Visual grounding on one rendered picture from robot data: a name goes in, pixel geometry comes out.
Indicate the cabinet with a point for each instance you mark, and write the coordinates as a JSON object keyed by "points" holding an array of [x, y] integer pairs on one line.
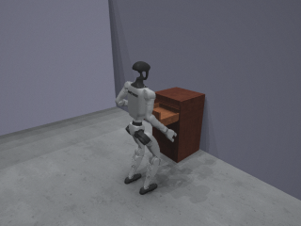
{"points": [[188, 127]]}

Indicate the robot right hand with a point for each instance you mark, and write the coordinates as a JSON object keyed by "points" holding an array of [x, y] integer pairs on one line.
{"points": [[170, 135]]}

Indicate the left robot forearm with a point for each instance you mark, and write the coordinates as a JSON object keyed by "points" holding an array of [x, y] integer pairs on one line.
{"points": [[125, 102]]}

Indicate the right robot upper arm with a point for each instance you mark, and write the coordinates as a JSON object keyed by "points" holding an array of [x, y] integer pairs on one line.
{"points": [[149, 97]]}

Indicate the drawer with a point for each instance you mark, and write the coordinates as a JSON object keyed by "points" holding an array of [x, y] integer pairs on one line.
{"points": [[165, 114]]}

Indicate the left robot upper arm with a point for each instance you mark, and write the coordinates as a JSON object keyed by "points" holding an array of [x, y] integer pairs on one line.
{"points": [[123, 93]]}

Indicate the robot torso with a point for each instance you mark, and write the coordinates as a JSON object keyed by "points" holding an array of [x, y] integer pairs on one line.
{"points": [[137, 109]]}

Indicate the robot left shin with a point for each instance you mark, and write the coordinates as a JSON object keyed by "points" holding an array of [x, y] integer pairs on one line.
{"points": [[136, 161]]}

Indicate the right robot forearm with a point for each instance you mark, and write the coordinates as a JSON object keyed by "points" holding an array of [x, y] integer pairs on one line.
{"points": [[155, 123]]}

